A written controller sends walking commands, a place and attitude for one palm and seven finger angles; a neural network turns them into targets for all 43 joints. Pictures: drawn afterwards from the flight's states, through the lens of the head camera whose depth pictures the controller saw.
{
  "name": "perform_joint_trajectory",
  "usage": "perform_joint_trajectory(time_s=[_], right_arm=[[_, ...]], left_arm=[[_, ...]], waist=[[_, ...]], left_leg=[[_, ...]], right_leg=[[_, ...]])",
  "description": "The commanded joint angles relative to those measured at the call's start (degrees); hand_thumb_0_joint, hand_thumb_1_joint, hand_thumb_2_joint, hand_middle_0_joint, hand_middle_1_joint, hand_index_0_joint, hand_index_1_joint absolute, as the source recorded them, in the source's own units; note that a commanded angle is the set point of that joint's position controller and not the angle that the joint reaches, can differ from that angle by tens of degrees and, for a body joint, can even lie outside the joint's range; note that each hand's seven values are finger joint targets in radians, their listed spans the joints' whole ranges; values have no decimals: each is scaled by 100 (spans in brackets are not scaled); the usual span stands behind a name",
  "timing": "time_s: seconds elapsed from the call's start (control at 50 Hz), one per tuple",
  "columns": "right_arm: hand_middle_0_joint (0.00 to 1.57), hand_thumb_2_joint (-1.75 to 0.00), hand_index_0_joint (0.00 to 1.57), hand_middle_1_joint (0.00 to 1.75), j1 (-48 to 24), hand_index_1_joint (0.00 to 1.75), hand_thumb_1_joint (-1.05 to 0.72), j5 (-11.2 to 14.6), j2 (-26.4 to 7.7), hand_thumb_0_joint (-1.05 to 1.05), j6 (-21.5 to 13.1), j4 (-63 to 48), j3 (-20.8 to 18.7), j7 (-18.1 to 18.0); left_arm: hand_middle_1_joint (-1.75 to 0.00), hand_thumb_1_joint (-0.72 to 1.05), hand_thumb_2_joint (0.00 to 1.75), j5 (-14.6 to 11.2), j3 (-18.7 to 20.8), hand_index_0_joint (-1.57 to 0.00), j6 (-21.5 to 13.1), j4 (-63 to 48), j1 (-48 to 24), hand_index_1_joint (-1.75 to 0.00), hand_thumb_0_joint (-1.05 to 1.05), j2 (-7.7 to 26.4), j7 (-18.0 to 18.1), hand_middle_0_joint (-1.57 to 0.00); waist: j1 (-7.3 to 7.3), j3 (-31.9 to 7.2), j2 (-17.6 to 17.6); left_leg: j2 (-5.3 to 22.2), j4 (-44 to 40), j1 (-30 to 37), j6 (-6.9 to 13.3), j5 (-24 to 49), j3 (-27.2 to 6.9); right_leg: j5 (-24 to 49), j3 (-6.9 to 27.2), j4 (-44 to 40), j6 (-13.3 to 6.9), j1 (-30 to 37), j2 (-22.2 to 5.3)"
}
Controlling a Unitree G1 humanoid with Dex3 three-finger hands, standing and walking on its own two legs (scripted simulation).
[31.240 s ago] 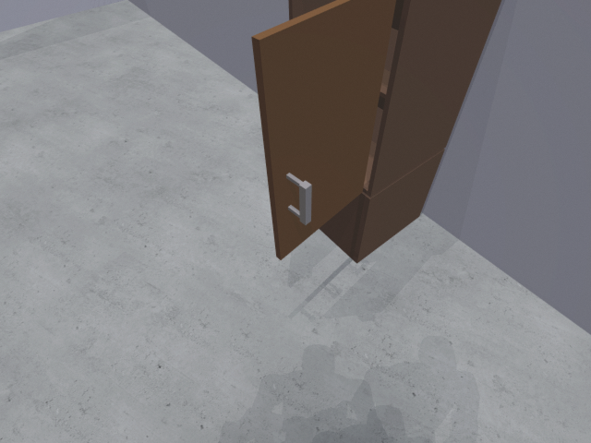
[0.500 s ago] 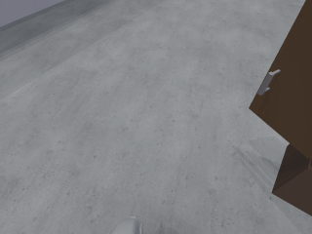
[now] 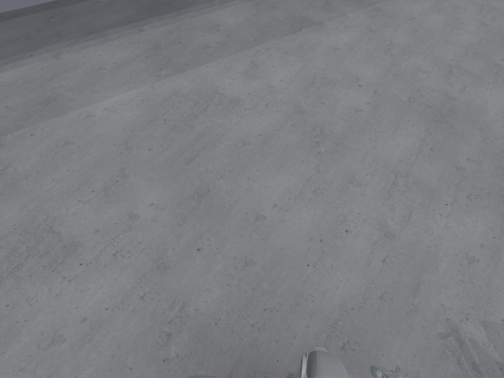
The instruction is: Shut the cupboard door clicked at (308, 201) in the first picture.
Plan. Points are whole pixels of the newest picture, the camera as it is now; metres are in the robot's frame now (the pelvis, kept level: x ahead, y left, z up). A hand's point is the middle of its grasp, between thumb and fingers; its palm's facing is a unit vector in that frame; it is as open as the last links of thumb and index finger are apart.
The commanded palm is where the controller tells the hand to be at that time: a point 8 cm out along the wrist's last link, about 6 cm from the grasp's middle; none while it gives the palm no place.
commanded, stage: turn to face it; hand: left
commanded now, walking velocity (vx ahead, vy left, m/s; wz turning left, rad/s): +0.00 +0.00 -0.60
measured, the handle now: out of the picture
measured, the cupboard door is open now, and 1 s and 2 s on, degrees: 65 65 65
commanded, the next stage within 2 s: none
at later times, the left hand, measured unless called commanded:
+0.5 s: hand (175, 321) +0.22 +0.17 -0.17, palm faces -0.20 -0.96 -0.21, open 7.3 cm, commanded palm none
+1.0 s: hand (232, 245) +0.38 +0.08 -0.15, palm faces -0.57 -0.78 -0.26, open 7.3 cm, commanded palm none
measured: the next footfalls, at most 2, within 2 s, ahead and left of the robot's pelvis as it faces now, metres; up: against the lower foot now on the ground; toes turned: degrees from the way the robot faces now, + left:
right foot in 0.16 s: +0.17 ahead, -0.14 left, +0.00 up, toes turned -9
left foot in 0.52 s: +0.19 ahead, +0.10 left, +0.00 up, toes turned -16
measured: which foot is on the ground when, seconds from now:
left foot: down 0.00-0.16, up 0.18-0.50, down 0.52-0.94, up 0.96-1.00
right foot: up 0.00-0.14, down 0.16-0.52, up 0.54-0.92, down 0.94-1.00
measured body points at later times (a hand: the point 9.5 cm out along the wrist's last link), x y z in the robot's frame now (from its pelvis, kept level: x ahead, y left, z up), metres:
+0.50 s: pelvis +0.12 +0.00 +0.00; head +0.17 +0.00 +0.45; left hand +0.23 +0.22 -0.15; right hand +0.13 -0.27 -0.14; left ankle +0.14 +0.11 -0.72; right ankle +0.13 -0.13 -0.73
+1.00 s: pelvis +0.14 +0.00 -0.01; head +0.18 -0.04 +0.44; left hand +0.41 +0.12 -0.13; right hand +0.01 -0.24 -0.16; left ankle +0.16 +0.12 -0.69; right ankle +0.08 -0.10 -0.73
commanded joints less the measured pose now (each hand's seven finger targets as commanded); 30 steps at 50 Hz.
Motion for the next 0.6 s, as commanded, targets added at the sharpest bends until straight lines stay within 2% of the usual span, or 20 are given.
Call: perform_joint_trajectory(time_s=[0.0,0.06,0.1,0.12,0.14,0.16,0.18,0.2,0.22,0.24,0.28,0.38,0.42,0.46,0.48,0.5,0.52,0.54,0.56,0.58], right_arm=[[20,-90,20,30,394,30,-90,46,-716,0,-53,30,-212,-73],[20,-90,20,30,189,30,-90,32,-790,0,40,66,-315,-93],[20,-90,20,30,117,30,-90,37,-850,0,114,46,-343,-98],[20,-90,20,30,200,30,-90,61,-757,0,137,38,-350,-87],[20,-90,20,30,442,30,-90,104,-542,0,140,-8,-345,-45],[20,-90,20,30,525,30,-90,124,-427,0,213,-109,-313,-76],[20,-90,20,30,512,30,-90,98,-546,0,246,-127,-322,-99],[20,-90,20,30,391,30,-90,111,-669,0,231,-134,-345,-97],[20,-90,20,30,298,30,-90,107,-663,0,239,-103,-347,-80],[20,-90,20,30,303,30,-90,99,-574,0,256,-82,-327,-62],[20,-90,20,30,345,30,-90,65,-466,0,300,-110,-287,-53],[20,-90,20,30,404,30,-90,106,-374,0,280,-255,-276,-77],[20,-90,20,30,578,30,-90,125,-455,0,251,-277,-282,-99],[20,-90,20,30,1031,30,-90,128,-527,0,177,-201,-292,-117],[20,-90,20,30,1123,30,-90,89,-842,0,117,-204,-340,-150],[20,-90,20,30,1108,30,-90,3,-1411,0,91,-315,-436,-166],[20,-90,20,30,1049,30,-90,-13,-1528,0,126,-407,-449,-170],[20,-90,20,30,864,30,-90,-43,-1364,0,95,-386,-409,-192],[20,-90,20,30,731,30,-90,-47,-1189,0,86,-447,-349,-207],[20,-90,20,30,539,30,-90,-45,-1147,0,88,-500,-327,-212]], left_arm=[[-30,90,90,-2,-59,-20,72,20,639,-30,0,16,-2,-20],[-30,90,90,14,47,-20,108,-71,581,-30,0,173,-49,-20],[-30,90,90,27,125,-20,96,-56,813,-30,0,292,-83,-20],[-30,90,90,50,177,-20,45,-37,988,-30,0,545,-80,-20],[-30,90,90,103,234,-20,-47,-61,1088,-30,0,950,-50,-20],[-30,90,90,13,243,-20,-88,-68,1287,-30,0,1164,-3,-20],[-30,90,90,14,281,-20,-69,-162,923,-30,0,1144,63,-20],[-30,90,90,14,294,-20,-25,-258,544,-30,0,1009,107,-20],[-30,90,90,0,292,-20,0,-340,303,-30,0,887,129,-20],[-30,90,90,2,294,-20,22,-397,103,-30,0,816,148,-20],[-30,90,90,27,286,-20,15,-433,-21,-30,0,749,125,-20],[-30,90,90,46,358,-20,92,-440,-21,-30,0,976,45,-20],[-30,90,90,33,379,-20,143,-509,-166,-30,0,1014,20,-20],[-30,90,90,-12,371,-20,188,-600,-441,-30,0,953,3,-20],[-30,90,90,-64,324,-20,212,-692,-462,-30,0,748,-19,-20],[-30,90,90,-107,256,-20,210,-829,-392,-30,0,444,-85,-20],[-30,90,90,-33,264,-20,207,-934,-588,-30,0,627,-117,-20],[-30,90,90,29,308,-20,238,-883,-703,-30,0,739,-120,-20],[-30,90,90,22,337,-20,234,-788,-629,-30,0,757,-165,-20],[-30,90,90,-10,311,-20,249,-731,-488,-30,0,647,-192,-20]], waist=[[-50,-490,647],[54,-178,795],[205,-175,509],[259,-257,-15],[248,-397,-1154],[229,-925,-1619],[126,-1184,-1669],[69,-1118,-1247],[-3,-1215,-585],[-82,-1258,-318],[-132,-1220,-365],[-87,-1128,-630],[-158,-1093,-758],[-428,-1145,-665],[-453,-1138,34],[-445,-1023,1687],[-507,-759,1608],[-401,-621,1455],[-275,-571,939],[-143,-612,856]], left_leg=[[1523,-1041,-15,510,2906,-262],[1681,-755,-278,395,1966,-218],[1537,-158,-320,179,1259,-44],[1177,634,-505,-38,662,124],[355,2139,-1026,-351,-650,544],[31,3323,-1244,-514,-2417,68],[174,3756,-1482,-518,-2169,-537],[306,3975,-1680,-536,-1724,-679],[425,3954,-1620,-561,-1303,-730],[505,3779,-1450,-569,-1074,-671],[491,3213,-1228,-617,-936,-572],[296,1586,-840,-645,-899,-374],[247,921,-447,-619,-655,-381],[264,-284,518,-599,80,-370],[843,-1000,1110,-411,-31,-964],[2275,-1567,1304,146,262,-2400],[2968,-1718,681,665,558,-2782],[2846,-1543,582,758,1539,-2588],[2510,-1304,583,645,2438,-1991],[2279,-1091,769,549,3071,-1389]], right_leg=[[775,-116,-1197,-100,1085,263],[936,-153,-1697,-193,1547,422],[1284,-161,-2230,-258,1952,531],[2058,408,-2606,-417,2265,303],[3411,1872,-3285,-967,2482,-652],[3783,2974,-4046,-1622,2712,-1413],[3141,3271,-4245,-1737,2791,-1308],[2573,3029,-4206,-1754,2797,-1167],[2257,2495,-4101,-1635,2703,-917],[2035,2192,-4046,-1537,2464,-760],[2077,1854,-4023,-1423,2166,-546],[2256,1977,-3866,-1383,2155,-341],[1932,2085,-3772,-1269,1877,-225],[1405,1943,-3457,-929,1256,23],[677,1640,-2993,-653,522,475],[-677,745,-1773,-321,-261,1219],[-1478,394,-545,-201,-237,1054],[-1385,555,199,-145,-341,879],[-1066,511,614,-89,-298,794],[-923,388,683,-27,-301,734]])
